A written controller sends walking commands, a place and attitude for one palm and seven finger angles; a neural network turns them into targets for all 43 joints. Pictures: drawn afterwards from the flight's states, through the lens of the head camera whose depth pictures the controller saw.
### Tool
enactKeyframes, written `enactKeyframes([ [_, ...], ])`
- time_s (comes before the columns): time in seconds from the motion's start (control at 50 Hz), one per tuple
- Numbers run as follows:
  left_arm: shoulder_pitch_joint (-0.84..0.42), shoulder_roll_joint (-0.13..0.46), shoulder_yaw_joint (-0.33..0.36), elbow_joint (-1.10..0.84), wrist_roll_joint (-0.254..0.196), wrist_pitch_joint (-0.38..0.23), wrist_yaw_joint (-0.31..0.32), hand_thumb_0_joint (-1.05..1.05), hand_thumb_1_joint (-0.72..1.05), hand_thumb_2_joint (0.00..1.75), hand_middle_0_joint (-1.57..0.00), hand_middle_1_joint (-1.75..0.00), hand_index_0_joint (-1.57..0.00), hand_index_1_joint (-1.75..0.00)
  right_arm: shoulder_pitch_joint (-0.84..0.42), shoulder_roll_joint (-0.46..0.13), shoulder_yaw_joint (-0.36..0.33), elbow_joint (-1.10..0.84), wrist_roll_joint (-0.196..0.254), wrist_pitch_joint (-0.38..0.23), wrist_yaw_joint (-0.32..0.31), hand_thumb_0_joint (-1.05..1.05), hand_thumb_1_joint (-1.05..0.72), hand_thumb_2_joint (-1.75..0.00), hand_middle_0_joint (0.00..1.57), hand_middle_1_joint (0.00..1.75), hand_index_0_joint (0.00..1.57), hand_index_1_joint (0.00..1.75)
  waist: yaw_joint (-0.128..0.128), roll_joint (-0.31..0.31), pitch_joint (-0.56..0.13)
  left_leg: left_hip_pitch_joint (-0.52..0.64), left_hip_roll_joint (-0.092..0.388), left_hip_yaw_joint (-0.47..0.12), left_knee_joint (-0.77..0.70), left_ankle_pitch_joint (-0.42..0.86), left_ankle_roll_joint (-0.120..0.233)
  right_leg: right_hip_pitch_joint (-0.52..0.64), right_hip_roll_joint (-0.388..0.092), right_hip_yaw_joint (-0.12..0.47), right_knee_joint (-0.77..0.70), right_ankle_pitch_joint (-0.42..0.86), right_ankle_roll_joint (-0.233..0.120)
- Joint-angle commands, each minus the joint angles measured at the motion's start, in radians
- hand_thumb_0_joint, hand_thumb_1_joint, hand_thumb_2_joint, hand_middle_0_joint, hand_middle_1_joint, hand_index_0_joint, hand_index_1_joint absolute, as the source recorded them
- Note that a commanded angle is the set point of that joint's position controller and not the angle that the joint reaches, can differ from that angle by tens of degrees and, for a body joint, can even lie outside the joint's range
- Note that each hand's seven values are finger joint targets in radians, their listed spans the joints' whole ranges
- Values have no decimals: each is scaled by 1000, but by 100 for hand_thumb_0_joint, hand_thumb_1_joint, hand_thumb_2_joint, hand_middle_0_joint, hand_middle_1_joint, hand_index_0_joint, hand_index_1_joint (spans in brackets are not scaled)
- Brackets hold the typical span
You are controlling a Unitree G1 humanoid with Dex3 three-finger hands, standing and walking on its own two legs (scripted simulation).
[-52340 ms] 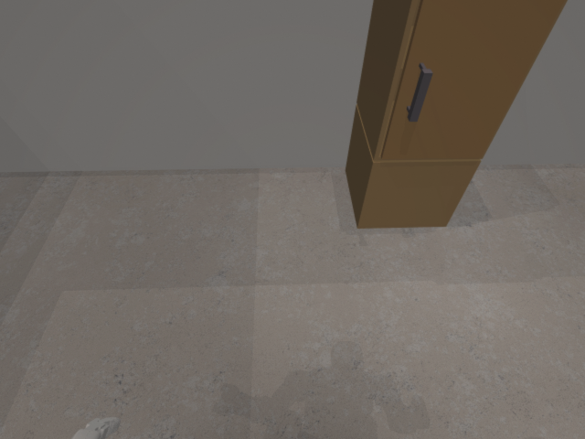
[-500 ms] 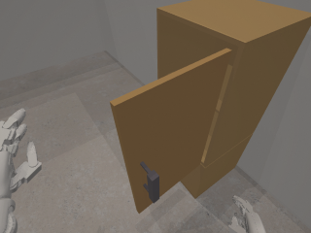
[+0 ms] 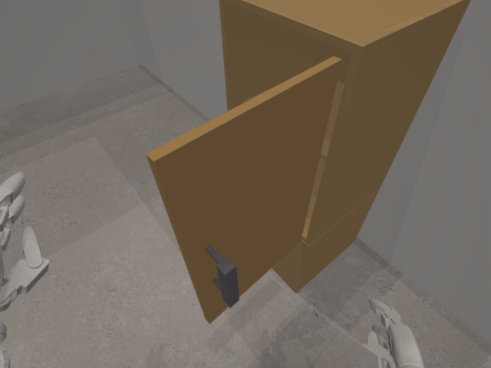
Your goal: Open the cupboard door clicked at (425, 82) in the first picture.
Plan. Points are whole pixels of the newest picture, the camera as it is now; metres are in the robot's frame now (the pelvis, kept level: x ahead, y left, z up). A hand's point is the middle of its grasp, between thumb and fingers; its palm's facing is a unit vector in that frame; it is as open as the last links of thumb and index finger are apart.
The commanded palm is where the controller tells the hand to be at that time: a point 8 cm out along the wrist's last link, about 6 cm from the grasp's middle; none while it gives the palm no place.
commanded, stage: step back with the hand held close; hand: left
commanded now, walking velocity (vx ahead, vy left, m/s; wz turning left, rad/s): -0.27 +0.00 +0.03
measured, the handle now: (221, 276) +0.30 +0.08 -0.08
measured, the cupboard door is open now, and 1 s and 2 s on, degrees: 93 93 93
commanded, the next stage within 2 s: stop stepping back and stand still in 1.16 s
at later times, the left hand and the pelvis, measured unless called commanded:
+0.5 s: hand out of the picture +0.12 +0.29 +0.14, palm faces +0.51 -0.73 -0.46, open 7.4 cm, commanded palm +0.06 +0.32 +0.17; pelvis -0.07 +0.02 -0.02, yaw +2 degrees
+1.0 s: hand out of the picture +0.07 +0.24 +0.15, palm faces +0.33 -0.82 -0.47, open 7.4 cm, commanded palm -0.01 +0.29 +0.17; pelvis -0.16 +0.00 -0.01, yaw -2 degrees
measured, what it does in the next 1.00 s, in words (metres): walks backwards: right foot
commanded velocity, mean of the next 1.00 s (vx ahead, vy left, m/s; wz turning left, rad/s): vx -0.33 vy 0.00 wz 0.01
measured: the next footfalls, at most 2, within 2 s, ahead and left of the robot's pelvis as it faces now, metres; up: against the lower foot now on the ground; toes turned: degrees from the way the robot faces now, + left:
right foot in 0.88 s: -0.20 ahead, -0.10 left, +0.00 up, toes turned +1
left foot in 1.54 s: -0.23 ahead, +0.13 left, +0.00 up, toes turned +3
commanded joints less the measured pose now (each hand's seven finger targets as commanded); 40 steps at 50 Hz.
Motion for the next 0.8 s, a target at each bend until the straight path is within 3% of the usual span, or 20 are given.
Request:
enactKeyframes([
  [0.0, 32, 225, 152, -244, -5, -64, 32, 0, 90, 90, -20, -30, -20, -30, -90, -107, -59, -179, 4, -17, -20, 0, -90, -90, 20, 30, 20, 30, -7, -59, -212, -4, 51, -59, -27, 328, -1, 108, -108, 104, 29, 422, 11],
  [0.06, 45, 239, 168, -272, -5, -63, 40, 0, 90, 90, -20, -30, -20, -30, -90, -103, -63, -193, 9, -4, -24, 0, -90, -90, 20, 30, 20, 30, -10, -46, -214, -41, 53, -64, -19, 325, -3, 112, -112, 111, 56, 446, 7],
  [0.14, 59, 254, 188, -299, 1, -70, 49, 0, 90, 90, -20, -30, -20, -30, -99, -111, -69, -205, 6, 0, -28, 0, -90, -90, 20, 30, 20, 30, -5, 12, -178, -138, 59, -82, -38, 221, 9, 108, -100, 115, 75, 346, 11],
  [0.16, 64, 244, 182, -300, 3, -71, 53, 0, 90, 90, -20, -30, -20, -30, -86, -105, -67, -210, 5, -1, -29, 0, -90, -90, 20, 30, 20, 30, -7, -2, -170, -162, 62, -90, -47, 185, 10, 108, -94, 112, 82, 301, 13],
  [0.26, 53, 210, 169, -322, 29, -81, 67, 0, 90, 90, -20, -30, -20, -30, -63, -122, -70, -225, -13, -15, -36, 0, -90, -90, 20, 30, 20, 30, -14, 39, -90, -397, 111, -160, -142, -117, 51, 163, -38, 91, 181, 112, 26],
  [0.34, -3, 188, 172, -327, 69, -85, 93, 0, 90, 90, -20, -30, -20, -30, -38, -129, -84, -214, -42, -31, -49, 0, -90, -90, 20, 30, 20, 30, -23, 115, -57, -633, 181, -241, -219, -451, 97, 250, 7, 56, 353, -24, 31],
  [0.38, -7, 181, 171, -322, 71, -94, 96, 0, 90, 90, -20, -30, -20, -30, -14, -119, -85, -203, -44, -46, -47, 0, -90, -90, 20, 30, 20, 30, -36, 63, -50, -603, 168, -238, -154, -426, 99, 191, -5, 89, 342, -4, 20],
  [0.4, -4, 179, 165, -333, 61, -96, 98, 0, 90, 90, -20, -30, -20, -30, -1, -113, -83, -196, -46, -49, -46, 0, -90, -90, 20, 30, 20, 30, -44, 10, -63, -514, 135, -225, -96, -331, 80, 121, -25, 117, 286, 52, 5],
  [0.42, -26, 179, 164, -353, 60, -101, 96, 0, 90, 90, -20, -30, -20, -30, -1, -114, -86, -192, -39, -56, -45, 0, -90, -90, 20, 30, 20, 30, -47, -10, -89, -478, 114, -200, -62, -349, 67, 92, -41, 157, 252, 41, 0],
  [0.46, -47, 184, 157, -353, 54, -101, 94, 0, 90, 90, -20, -30, -20, -30, -4, -106, -83, -182, -30, -58, -44, 0, -90, -90, 20, 30, 20, 30, -51, -70, -64, -409, 66, -157, 26, -381, 46, -36, -102, 243, 128, -79, -23],
  [0.5, -77, 205, 161, -350, 43, -112, 84, 0, 90, 90, -20, -30, -20, -30, -14, -103, -75, -174, -10, -65, -28, 0, -90, -90, 20, 30, 20, 30, -46, -72, -47, -336, 35, -131, 99, -334, 30, -153, -147, 293, 36, -218, -44],
  [0.54, -74, 224, 169, -361, 33, -125, 84, 0, 90, 90, -20, -30, -20, -30, -24, -101, -71, -160, -6, -72, -23, 0, -90, -90, 20, 30, 20, 30, -46, -61, -59, -263, 30, -138, 90, -261, 19, -205, -143, 259, 28, -206, -43],
  [0.58, -35, 231, 184, -348, 26, -131, 83, 0, 90, 90, -20, -30, -20, -30, -32, -102, -64, -163, 0, -75, -22, 0, -90, -90, 20, 30, 20, 30, -40, -35, -63, -318, 68, -181, -10, -315, 34, -144, -89, 191, 89, -196, -8],
  [0.6, -29, 228, 193, -354, 28, -134, 80, 0, 90, 90, -20, -30, -20, -30, -36, -113, -65, -167, 0, -77, -23, 0, -90, -90, 20, 30, 20, 30, -36, 36, -63, -413, 106, -221, -90, -388, 53, -56, -48, 154, 168, -169, 12],
  [0.64, -8, 227, 224, -354, 41, -147, 76, 0, 90, 90, -20, -30, -20, -30, -59, -121, -69, -176, -1, -90, -23, 0, -90, -90, 20, 30, 20, 30, -16, 200, -97, -623, 241, -357, -278, -513, 112, 186, 44, 53, 455, -35, 49],
  [0.66, -11, 235, 232, -377, 39, -147, 73, 0, 90, 90, -20, -30, -20, -30, -49, -107, -72, -173, -11, -97, -22, 0, -90, -90, 20, 30, 20, 30, -15, 174, -113, -597, 282, -379, -294, -432, 129, 183, 53, 48, 531, -94, 51],
  [0.7, 19, 225, 236, -337, 38, -152, 66, 0, 90, 90, -20, -30, -20, -30, -49, -108, -83, -160, -12, -111, -12, 0, -90, -90, 20, 30, 20, 30, -15, 111, -102, -569, 309, -355, -271, -421, 153, 149, 62, 64, 568, -218, 47],
  [0.72, 34, 200, 212, -329, 30, -150, 64, 0, 90, 90, -20, -30, -20, -30, -41, -100, -81, -150, -16, -117, -7, 0, -90, -90, 20, 30, 20, 30, -17, 85, -83, -485, 289, -329, -244, -328, 143, 85, 54, 55, 494, -254, 39],
  [0.78, 27, 175, 148, -341, 2, -146, 62, 0, 90, 90, -20, -30, -20, -30, -45, -97, -69, -105, -26, -130, 3, 0, -90, -90, 20, 30, 20, 30, -22, 123, -105, -186, 254, -289, -210, -33, 95, -55, 35, 31, 232, -315, 21],
])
